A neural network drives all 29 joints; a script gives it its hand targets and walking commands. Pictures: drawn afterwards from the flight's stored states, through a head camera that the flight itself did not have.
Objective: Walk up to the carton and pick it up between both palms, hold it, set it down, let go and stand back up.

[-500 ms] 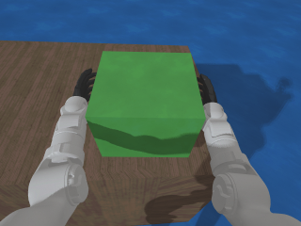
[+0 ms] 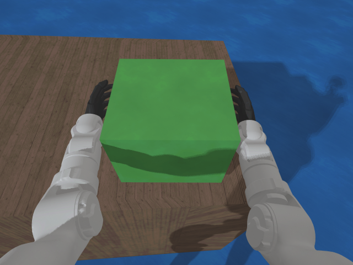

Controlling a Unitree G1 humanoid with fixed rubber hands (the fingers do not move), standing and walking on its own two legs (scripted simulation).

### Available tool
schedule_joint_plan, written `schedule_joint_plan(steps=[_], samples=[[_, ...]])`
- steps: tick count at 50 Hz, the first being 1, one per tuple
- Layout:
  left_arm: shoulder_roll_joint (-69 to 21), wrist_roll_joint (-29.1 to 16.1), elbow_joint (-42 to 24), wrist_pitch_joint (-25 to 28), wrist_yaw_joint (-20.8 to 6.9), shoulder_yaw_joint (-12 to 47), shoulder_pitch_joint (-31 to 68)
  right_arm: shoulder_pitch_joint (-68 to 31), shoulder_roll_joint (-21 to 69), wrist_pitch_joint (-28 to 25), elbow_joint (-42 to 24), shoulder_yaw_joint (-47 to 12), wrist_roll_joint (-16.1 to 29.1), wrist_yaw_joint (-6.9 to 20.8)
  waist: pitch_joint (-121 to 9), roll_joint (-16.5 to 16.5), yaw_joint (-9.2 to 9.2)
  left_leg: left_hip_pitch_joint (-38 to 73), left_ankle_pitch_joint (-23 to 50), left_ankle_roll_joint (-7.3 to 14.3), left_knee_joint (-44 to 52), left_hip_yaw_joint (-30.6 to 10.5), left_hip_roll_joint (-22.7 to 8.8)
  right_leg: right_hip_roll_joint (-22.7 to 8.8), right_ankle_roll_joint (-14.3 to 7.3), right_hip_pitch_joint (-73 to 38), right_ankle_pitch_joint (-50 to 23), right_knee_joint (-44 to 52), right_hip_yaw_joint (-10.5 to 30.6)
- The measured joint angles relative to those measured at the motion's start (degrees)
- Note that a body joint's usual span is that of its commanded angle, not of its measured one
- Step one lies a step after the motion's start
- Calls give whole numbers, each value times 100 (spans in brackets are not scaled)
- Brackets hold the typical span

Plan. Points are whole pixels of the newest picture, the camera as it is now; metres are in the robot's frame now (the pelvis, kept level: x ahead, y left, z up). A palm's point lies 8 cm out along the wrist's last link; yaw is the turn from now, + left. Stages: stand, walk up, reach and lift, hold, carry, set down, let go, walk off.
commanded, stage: set down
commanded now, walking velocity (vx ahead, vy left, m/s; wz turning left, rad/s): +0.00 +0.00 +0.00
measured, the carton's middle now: (171, 122) +0.43 +0.02 +0.06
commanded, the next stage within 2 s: none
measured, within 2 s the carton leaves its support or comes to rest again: rests again in 1.14 s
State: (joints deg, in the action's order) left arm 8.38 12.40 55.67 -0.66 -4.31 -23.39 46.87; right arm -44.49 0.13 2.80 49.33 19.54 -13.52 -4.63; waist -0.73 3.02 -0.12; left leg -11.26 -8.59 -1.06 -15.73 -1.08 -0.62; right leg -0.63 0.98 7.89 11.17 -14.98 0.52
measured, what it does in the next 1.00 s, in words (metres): stands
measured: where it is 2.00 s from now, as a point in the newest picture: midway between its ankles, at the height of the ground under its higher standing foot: outside the picture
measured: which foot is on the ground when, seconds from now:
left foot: down 0.00-1.00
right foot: down 0.00-1.00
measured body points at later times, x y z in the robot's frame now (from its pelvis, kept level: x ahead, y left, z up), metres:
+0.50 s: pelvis +0.00 +0.00 +0.00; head +0.04 +0.02 +0.45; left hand +0.43 +0.20 +0.07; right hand +0.42 -0.15 +0.08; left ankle -0.01 +0.13 -0.75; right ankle -0.04 -0.13 -0.75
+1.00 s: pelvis +0.00 +0.00 +0.00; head +0.04 +0.02 +0.45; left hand +0.43 +0.20 +0.07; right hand +0.42 -0.15 +0.08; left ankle -0.01 +0.13 -0.75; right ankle -0.04 -0.13 -0.75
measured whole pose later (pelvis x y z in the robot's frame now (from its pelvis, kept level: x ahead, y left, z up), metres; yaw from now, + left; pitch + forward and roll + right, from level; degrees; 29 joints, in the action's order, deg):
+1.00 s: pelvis +0.00 +0.00 +0.00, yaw +0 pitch +6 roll +0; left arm 8.4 12.4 60.5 4.6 -5.0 -25.1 47.2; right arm -42.6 2.1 -1.8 49.8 23.9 -17.1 -3.8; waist -1.4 3.0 -0.1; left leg -13.2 -8.6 -0.8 -16.2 -0.4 -0.7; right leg -0.7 1.0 9.9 11.1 -15.3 0.5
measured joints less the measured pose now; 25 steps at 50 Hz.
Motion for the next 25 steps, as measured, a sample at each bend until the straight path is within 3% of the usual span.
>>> schedule_joint_plan(steps=[25], samples=[[0,0,331,376,3,-16,0,190,84,-324,37,167,-138,1,-66,0,0,-193,0,3,-25,30,-2,-4,1,193,-7,-15,0]])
